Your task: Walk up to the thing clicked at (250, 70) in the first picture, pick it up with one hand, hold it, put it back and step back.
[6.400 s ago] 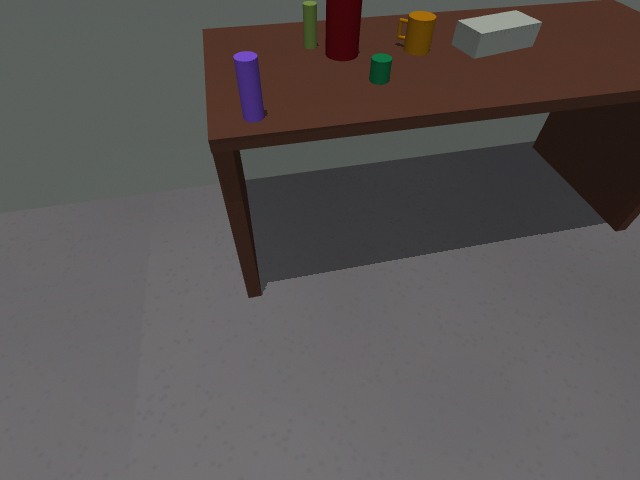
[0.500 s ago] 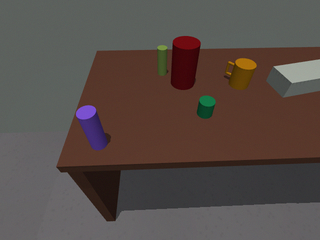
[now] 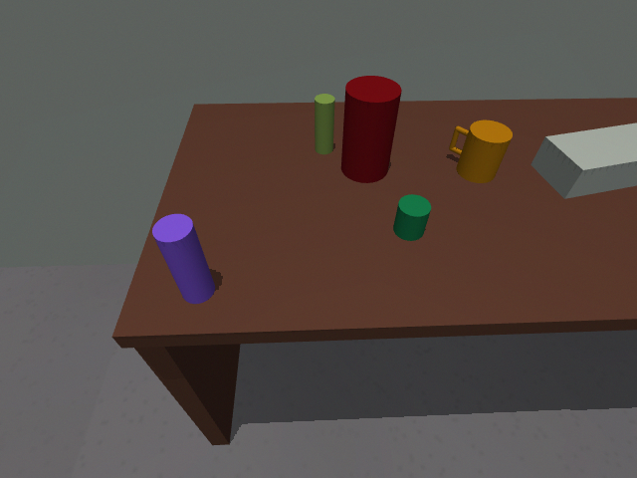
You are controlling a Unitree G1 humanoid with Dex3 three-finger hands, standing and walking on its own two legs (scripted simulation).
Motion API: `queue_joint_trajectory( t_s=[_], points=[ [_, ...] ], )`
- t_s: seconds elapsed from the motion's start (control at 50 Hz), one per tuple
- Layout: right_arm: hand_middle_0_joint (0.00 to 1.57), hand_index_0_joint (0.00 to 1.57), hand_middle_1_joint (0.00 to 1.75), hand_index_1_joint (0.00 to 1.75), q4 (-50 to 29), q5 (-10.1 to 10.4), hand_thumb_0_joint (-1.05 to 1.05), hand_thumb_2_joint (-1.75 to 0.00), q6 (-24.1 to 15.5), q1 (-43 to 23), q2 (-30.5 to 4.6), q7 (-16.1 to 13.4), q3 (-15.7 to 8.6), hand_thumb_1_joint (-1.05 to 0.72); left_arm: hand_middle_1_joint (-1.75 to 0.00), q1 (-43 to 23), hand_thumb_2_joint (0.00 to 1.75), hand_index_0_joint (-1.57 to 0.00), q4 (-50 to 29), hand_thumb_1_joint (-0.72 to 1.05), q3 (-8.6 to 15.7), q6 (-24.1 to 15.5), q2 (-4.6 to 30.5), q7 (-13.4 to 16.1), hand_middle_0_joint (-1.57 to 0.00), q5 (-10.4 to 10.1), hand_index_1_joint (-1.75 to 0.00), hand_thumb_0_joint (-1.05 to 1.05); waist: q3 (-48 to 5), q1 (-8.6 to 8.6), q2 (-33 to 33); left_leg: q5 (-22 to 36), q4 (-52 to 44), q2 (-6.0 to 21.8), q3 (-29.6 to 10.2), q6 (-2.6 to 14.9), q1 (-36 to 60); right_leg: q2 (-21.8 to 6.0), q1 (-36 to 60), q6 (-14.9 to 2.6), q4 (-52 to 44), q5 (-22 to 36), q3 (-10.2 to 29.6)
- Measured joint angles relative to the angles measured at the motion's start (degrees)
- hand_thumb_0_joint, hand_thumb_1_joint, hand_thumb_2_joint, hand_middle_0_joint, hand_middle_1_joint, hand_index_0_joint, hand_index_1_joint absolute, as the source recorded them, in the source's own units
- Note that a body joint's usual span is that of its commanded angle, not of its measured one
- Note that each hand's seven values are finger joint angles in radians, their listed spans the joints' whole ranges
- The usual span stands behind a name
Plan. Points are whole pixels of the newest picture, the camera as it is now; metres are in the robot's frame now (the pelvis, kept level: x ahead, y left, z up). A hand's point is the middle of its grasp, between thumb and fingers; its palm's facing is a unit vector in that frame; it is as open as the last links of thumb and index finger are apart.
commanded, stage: stand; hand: left
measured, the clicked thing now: (187, 261) +0.42 +0.21 +0.02
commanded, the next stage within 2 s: rise first in 0.02 s
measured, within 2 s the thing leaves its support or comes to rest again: neither
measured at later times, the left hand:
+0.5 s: hand (145, 450) +0.19 +0.25 -0.10, palm faces +0.19 -0.93 -0.32, open 13.9 cm
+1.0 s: hand (117, 421) +0.19 +0.24 +0.01, palm faces +0.24 -0.91 -0.35, open 17.4 cm
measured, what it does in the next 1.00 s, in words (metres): stands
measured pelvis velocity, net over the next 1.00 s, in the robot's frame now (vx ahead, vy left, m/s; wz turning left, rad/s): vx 0.01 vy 0.00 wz -0.02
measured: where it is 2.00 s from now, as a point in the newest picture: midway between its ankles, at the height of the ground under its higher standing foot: outside the picture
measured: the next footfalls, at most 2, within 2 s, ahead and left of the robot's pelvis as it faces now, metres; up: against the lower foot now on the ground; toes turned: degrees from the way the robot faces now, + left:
none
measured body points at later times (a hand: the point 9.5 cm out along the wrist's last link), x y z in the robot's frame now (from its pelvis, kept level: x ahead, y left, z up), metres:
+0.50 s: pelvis +0.00 +0.00 -0.01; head +0.01 +0.00 +0.44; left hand +0.18 +0.29 -0.07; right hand +0.15 -0.27 -0.10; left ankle +0.00 +0.14 -0.75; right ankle -0.02 -0.13 -0.75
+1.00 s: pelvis +0.01 +0.00 +0.00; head +0.00 -0.01 +0.44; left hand +0.18 +0.29 +0.03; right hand +0.16 -0.26 -0.10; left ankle +0.00 +0.14 -0.75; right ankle -0.02 -0.13 -0.75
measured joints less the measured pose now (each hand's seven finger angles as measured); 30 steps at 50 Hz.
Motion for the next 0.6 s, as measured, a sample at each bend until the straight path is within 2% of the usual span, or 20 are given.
queue_joint_trajectory(
  t_s=[0.14,0.2,0.28,0.36,0.4,0.5,0.6],
  points=[
    [0.20,0.21,0.30,0.30,0.06,-0.04,0.01,-0.90,-0.09,0.31,-0.02,-0.03,0.00,-0.90,-0.30,0.18,0.90,-0.20,0.03,0.90,0.13,0.13,0.08,-0.10,-0.20,0.00,-0.30,0.01,0.28,0.08,-0.09,0.09,-0.22,-0.14,0.08,0.05,0.03,-0.15,-0.16,0.06,0.13,-0.08,0.08],
    [0.17,0.17,0.26,0.26,-5.58,3.39,0.01,-0.86,-2.11,0.27,0.68,-1.49,-0.42,-0.86,-0.26,0.94,0.85,-0.17,-6.19,0.86,0.25,-1.15,-0.69,1.28,-0.17,-3.52,-0.26,0.01,1.56,-0.23,0.03,-1.01,2.92,-0.12,0.25,0.15,-2.82,-0.19,-3.21,-0.03,3.51,-1.22,0.37],
    [0.12,0.13,0.18,0.18,-9.59,4.67,0.01,-0.71,-4.34,-2.92,2.76,-3.13,-3.46,-0.71,-0.18,-1.69,0.70,-0.12,-12.54,0.71,3.18,-3.43,-2.39,2.91,-0.13,-5.31,-0.19,0.01,2.69,0.22,0.13,-1.65,5.63,0.14,0.74,0.12,-6.19,0.01,-6.86,-0.10,6.28,-1.66,1.01],
    [0.09,0.09,0.12,0.12,-13.17,3.84,0.01,-0.51,-5.05,-3.38,4.19,-3.87,-6.03,-0.49,-0.13,-2.92,0.50,-0.10,-16.93,0.49,5.38,-4.15,-3.18,3.65,-0.11,-4.05,-0.13,0.01,0.41,0.32,0.14,-1.80,6.22,0.19,0.85,0.16,-8.09,0.05,-8.85,-0.10,6.94,-1.80,1.15],
    [0.08,0.08,0.10,0.10,-14.63,3.51,0.01,-0.42,-4.53,-2.57,4.57,-3.97,-6.47,-0.37,-0.11,-2.31,0.41,-0.09,-19.19,0.38,6.25,-3.77,-3.48,3.76,-0.10,-3.51,-0.11,0.01,-0.71,0.43,0.14,-1.88,5.87,0.20,1.05,0.17,-7.72,0.06,-8.61,-0.07,6.68,-1.88,1.33],
    [0.06,0.07,0.07,0.07,-19.85,3.49,0.01,-0.25,-3.12,2.16,5.42,-3.84,-5.68,-0.09,-0.08,2.51,0.24,-0.08,-26.37,0.11,7.04,-2.94,-3.93,4.00,-0.08,-3.36,-0.07,0.01,-3.16,0.71,0.37,-2.44,5.10,0.23,1.47,0.22,-6.08,0.09,-7.11,0.02,5.88,-2.29,1.68],
    [0.06,0.06,0.06,0.06,-26.50,3.31,0.01,-0.15,-2.76,6.70,6.41,-4.05,-4.45,0.15,-0.06,7.36,0.13,-0.07,-34.78,-0.14,7.11,-2.72,-3.92,4.62,-0.06,-3.40,-0.05,0.00,-2.87,1.01,0.53,-2.91,4.72,0.13,1.58,0.28,-4.12,-0.02,-5.19,0.10,5.51,-2.73,1.75]
  ],
)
